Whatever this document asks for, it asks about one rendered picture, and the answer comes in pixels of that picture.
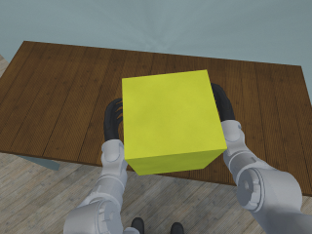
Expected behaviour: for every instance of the right robot foot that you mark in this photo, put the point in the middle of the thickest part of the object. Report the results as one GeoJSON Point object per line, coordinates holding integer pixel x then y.
{"type": "Point", "coordinates": [177, 228]}

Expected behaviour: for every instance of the right robot upper arm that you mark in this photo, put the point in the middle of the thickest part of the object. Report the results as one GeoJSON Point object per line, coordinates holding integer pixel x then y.
{"type": "Point", "coordinates": [274, 200]}

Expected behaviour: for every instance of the right robot forearm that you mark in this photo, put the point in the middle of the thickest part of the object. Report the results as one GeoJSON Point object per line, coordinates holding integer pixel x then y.
{"type": "Point", "coordinates": [237, 157]}

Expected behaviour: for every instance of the left robot foot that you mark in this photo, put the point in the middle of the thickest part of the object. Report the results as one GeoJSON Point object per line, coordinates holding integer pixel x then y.
{"type": "Point", "coordinates": [138, 224]}

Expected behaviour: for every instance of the carton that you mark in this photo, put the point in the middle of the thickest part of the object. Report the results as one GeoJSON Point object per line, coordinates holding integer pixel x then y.
{"type": "Point", "coordinates": [170, 122]}

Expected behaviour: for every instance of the robot right hand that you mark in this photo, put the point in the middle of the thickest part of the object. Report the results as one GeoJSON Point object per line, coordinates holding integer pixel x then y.
{"type": "Point", "coordinates": [222, 103]}

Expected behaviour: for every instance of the left robot upper arm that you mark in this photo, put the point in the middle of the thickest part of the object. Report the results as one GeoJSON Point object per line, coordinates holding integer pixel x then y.
{"type": "Point", "coordinates": [100, 217]}

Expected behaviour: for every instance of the table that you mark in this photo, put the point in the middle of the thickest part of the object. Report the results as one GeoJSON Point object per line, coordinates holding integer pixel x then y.
{"type": "Point", "coordinates": [53, 99]}

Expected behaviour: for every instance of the left robot forearm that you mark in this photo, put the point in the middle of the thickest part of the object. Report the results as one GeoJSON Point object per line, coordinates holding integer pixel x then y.
{"type": "Point", "coordinates": [112, 180]}

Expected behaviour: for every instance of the robot foot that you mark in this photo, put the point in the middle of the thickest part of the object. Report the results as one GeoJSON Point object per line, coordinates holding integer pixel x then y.
{"type": "Point", "coordinates": [177, 228]}
{"type": "Point", "coordinates": [138, 224]}

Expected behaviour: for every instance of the robot left hand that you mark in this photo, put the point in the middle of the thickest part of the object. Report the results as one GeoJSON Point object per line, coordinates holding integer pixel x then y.
{"type": "Point", "coordinates": [111, 123]}

